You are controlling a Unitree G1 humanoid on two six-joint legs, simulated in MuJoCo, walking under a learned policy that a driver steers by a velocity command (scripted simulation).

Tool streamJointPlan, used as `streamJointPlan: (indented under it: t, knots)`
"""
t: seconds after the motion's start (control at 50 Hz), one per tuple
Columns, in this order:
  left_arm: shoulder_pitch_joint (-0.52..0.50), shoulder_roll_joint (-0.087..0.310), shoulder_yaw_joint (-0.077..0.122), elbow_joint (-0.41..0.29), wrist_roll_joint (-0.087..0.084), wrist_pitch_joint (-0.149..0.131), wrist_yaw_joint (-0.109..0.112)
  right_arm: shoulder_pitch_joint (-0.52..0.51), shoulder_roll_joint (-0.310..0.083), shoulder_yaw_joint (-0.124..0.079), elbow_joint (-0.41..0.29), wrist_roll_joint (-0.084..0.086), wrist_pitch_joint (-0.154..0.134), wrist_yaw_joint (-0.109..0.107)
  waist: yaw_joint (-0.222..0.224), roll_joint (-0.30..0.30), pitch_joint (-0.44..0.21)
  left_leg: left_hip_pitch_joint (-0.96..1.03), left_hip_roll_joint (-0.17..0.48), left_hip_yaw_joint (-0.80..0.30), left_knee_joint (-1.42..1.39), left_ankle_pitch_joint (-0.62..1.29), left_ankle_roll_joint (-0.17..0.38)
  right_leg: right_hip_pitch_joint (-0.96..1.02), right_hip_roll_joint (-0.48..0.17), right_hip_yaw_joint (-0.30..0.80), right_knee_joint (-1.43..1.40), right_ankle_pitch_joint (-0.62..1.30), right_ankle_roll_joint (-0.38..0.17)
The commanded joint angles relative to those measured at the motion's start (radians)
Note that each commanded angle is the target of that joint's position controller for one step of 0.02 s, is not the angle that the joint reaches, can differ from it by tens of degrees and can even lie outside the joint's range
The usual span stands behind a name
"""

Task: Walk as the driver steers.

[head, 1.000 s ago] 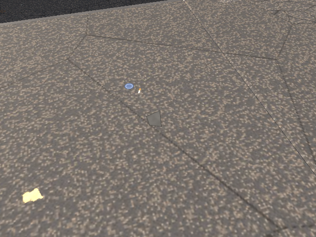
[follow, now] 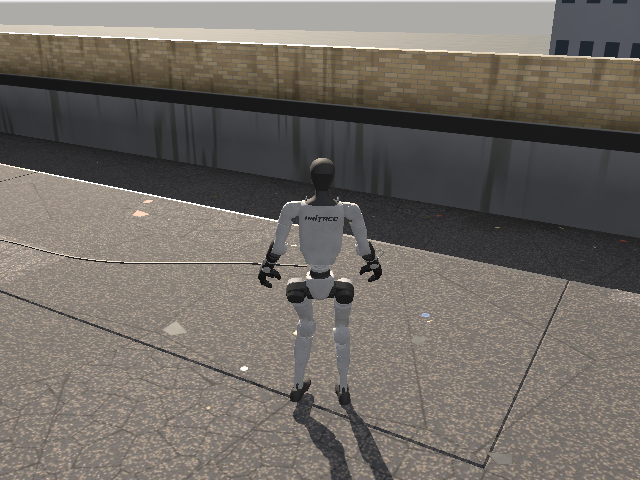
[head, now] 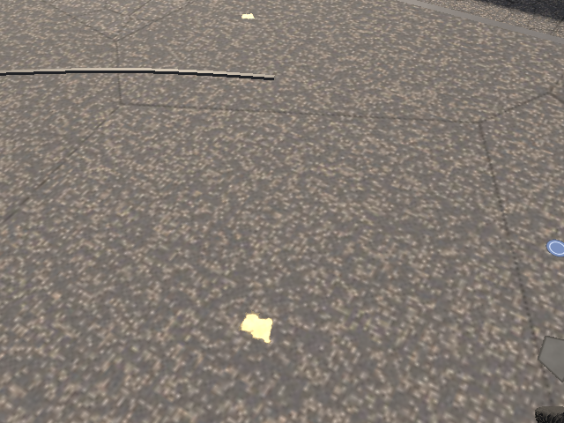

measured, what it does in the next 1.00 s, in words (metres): walks ahead: left foot, then right foot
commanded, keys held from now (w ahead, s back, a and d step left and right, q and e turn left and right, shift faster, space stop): shift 0.08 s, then w+shift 0.66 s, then shift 0.26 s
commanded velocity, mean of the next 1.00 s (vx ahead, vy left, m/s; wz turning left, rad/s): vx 0.59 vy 0.00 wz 0.09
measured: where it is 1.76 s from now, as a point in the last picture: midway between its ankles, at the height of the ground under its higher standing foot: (316, 330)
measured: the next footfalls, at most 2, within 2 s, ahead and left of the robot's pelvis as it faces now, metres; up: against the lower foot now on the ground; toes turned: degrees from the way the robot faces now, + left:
left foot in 0.28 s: +0.00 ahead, +0.11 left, +0.00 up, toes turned +2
right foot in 0.66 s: +0.40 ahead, -0.11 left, +0.00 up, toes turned -1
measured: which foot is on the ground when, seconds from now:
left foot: up 0.00-0.26, down 0.28-0.68, up 0.70-1.00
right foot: down 0.00-0.26, up 0.28-0.64, down 0.66-1.00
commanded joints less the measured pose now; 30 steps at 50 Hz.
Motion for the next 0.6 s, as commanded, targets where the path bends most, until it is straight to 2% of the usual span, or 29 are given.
streamJointPlan:
  t: [0.02,0.04,0.08,0.1,0.12,0.14,0.16,0.2,0.22,0.24,0.26,0.28,0.3,0.32,0.34,0.36,0.38,0.42,0.48,0.52,0.56,0.58,0.6]
  knots:
    - [-0.067,0.116,0.021,-0.093,-0.024,-0.001,0.011,0.078,-0.121,-0.043,-0.017,-0.002,0.004,-0.009,-0.03,-0.121,-0.093,-0.092,0.067,0.03,0.28,0.011,-0.061,0.141,-0.281,0.3,-0.171,0.188,-0.2]
    - [-0.063,0.11,0.014,-0.088,-0.022,0.006,0.013,0.075,-0.085,-0.031,-0.014,0.003,0.006,-0.005,-0.03,-0.127,-0.086,-0.073,0.071,0.057,0.26,0.029,-0.066,0.128,-0.247,0.249,-0.178,0.196,-0.192]
    - [-0.049,0.095,0.009,-0.079,-0.015,0.016,0.014,0.05,-0.042,-0.013,-0.019,0.007,0.0,-0.003,-0.015,-0.176,-0.096,-0.04,0.099,0.116,0.109,0.043,-0.074,0.163,-0.198,0.177,-0.185,0.161,-0.178]
    - [-0.018,0.078,0.003,-0.068,-0.013,0.019,0.014,0.061,-0.016,0.001,-0.014,0.002,-0.004,0.001,-0.008,-0.197,-0.147,0.007,0.13,0.157,-0.004,0.056,-0.077,0.189,-0.178,0.16,-0.209,-0.045,-0.165]
    - [0.021,0.124,0.018,-0.055,-0.026,0.026,0.014,0.063,-0.012,0.006,-0.014,0.003,-0.009,0.009,0.01,-0.264,-0.153,0.048,0.126,0.227,-0.072,0.019,-0.075,0.184,-0.175,0.176,-0.246,-0.221,-0.166]
    - [0.044,0.167,0.032,-0.054,-0.036,0.031,0.015,0.058,-0.027,0.004,-0.017,0.011,-0.017,0.017,0.024,-0.307,-0.141,0.083,0.131,0.254,-0.139,-0.02,-0.059,0.164,-0.197,0.214,-0.278,-0.343,-0.174]
    - [0.054,0.184,0.037,-0.056,-0.041,0.032,0.016,0.056,-0.046,0.001,-0.013,0.016,-0.025,0.022,0.027,-0.313,-0.123,0.129,0.138,0.262,-0.217,-0.036,-0.035,0.131,-0.22,0.244,-0.298,-0.42,-0.177]
    - [0.078,0.193,0.04,-0.05,-0.054,0.028,0.015,0.081,-0.057,-0.001,0.014,0.012,-0.047,0.026,0.016,-0.271,-0.066,0.232,0.142,0.279,-0.408,0.022,0.03,0.051,-0.242,0.259,-0.311,-0.468,-0.175]
    - [0.07,0.188,0.038,-0.05,-0.062,0.026,0.016,0.127,-0.043,0.002,0.045,0.008,-0.059,0.026,-0.014,-0.233,-0.039,0.313,0.14,0.301,-0.531,0.129,0.065,-0.006,-0.23,0.237,-0.296,-0.473,-0.163]
    - [0.056,0.168,0.032,-0.056,-0.061,0.022,0.016,0.182,-0.027,0.006,0.081,0.002,-0.071,0.025,-0.046,-0.188,-0.008,0.402,0.13,0.322,-0.634,0.202,0.092,-0.08,-0.196,0.196,-0.255,-0.461,-0.139]
    - [0.009,0.115,0.018,-0.078,-0.055,0.009,0.014,0.283,-0.027,0.005,0.12,0.0,-0.087,0.024,-0.093,-0.119,-0.016,0.569,0.197,0.228,-0.663,0.199,0.122,-0.237,-0.152,0.142,-0.108,-0.395,-0.095]
    - [-0.041,0.002,-0.016,-0.113,-0.047,-0.015,-0.002,0.393,-0.066,-0.002,0.141,0.003,-0.101,0.017,-0.132,0.085,-0.063,0.733,0.418,-0.064,-0.732,0.003,0.169,-0.447,-0.059,-0.005,0.254,-0.328,-0.03]
    - [-0.102,0.034,-0.01,-0.188,-0.073,-0.053,-0.01,0.375,-0.176,-0.033,0.126,-0.008,-0.115,0.029,-0.126,0.137,0.016,0.672,0.601,-0.416,-0.813,-0.28,0.32,-0.701,-0.054,-0.035,0.387,-0.289,-0.016]
    - [-0.192,0.095,0.01,-0.19,0.027,-0.023,-0.027,0.359,-0.172,-0.035,0.129,-0.077,-0.104,0.03,-0.158,0.116,0.068,0.635,0.593,-0.417,-0.889,-0.392,0.304,-0.751,-0.094,-0.032,0.443,-0.218,-0.022]
    - [-0.189,0.109,0.02,-0.181,0.031,-0.016,-0.04,0.314,-0.124,-0.02,0.127,-0.068,-0.107,0.033,-0.129,0.094,0.114,0.597,0.533,-0.331,-0.888,-0.289,0.273,-0.748,-0.108,-0.023,0.464,-0.131,-0.014]
    - [-0.133,0.114,0.023,-0.152,0.029,-0.011,-0.054,0.286,-0.1,-0.01,0.127,-0.054,-0.113,0.036,-0.093,0.09,0.094,0.568,0.472,-0.229,-0.889,-0.185,0.241,-0.68,-0.116,-0.034,0.462,-0.079,-0.001]
    - [-0.098,0.122,0.028,-0.134,0.031,-0.004,-0.069,0.287,-0.09,-0.003,0.135,-0.043,-0.121,0.034,-0.078,0.105,0.071,0.537,0.433,-0.161,-0.905,-0.119,0.23,-0.62,-0.115,-0.061,0.476,-0.046,0.007]
    - [-0.089,0.104,0.023,-0.117,0.021,0.008,-0.084,0.304,-0.074,0.003,0.159,-0.033,-0.136,0.037,-0.066,0.095,0.064,0.479,0.39,-0.066,-0.938,-0.011,0.223,-0.547,-0.114,-0.084,0.473,0.027,0.016]
    - [-0.161,0.072,0.005,-0.13,0.008,0.012,-0.093,0.332,-0.071,0.002,0.191,-0.03,-0.143,0.041,-0.074,0.085,0.092,0.435,0.362,0.037,-0.959,0.134,0.207,-0.464,-0.107,-0.117,0.333,0.122,0.01]
    - [-0.229,0.065,-0.004,-0.149,0.004,0.011,-0.099,0.367,-0.081,0.001,0.218,-0.03,-0.147,0.038,-0.095,0.089,0.111,0.438,0.388,0.068,-0.997,0.225,0.207,-0.395,-0.104,-0.147,0.23,0.149,-0.012]
    - [-0.264,0.067,-0.008,-0.162,0.006,0.01,-0.098,0.392,-0.096,0.0,0.251,-0.031,-0.146,0.033,-0.099,0.077,0.13,0.496,0.421,0.095,-1.001,0.371,0.206,-0.358,-0.097,-0.171,0.162,0.117,-0.05]
    - [-0.258,0.069,-0.009,-0.164,0.009,0.009,-0.093,0.392,-0.106,-0.001,0.265,-0.032,-0.144,0.031,-0.088,0.076,0.124,0.527,0.428,0.122,-0.969,0.51,0.2,-0.32,-0.082,-0.189,0.132,0.072,-0.072]
    - [-0.224,0.075,-0.007,-0.157,0.011,0.01,-0.083,0.383,-0.12,-0.001,0.277,-0.034,-0.143,0.028,-0.062,0.084,0.095,0.541,0.426,0.162,-0.892,0.769,0.187,-0.233,-0.048,-0.212,0.108,0.01,-0.098]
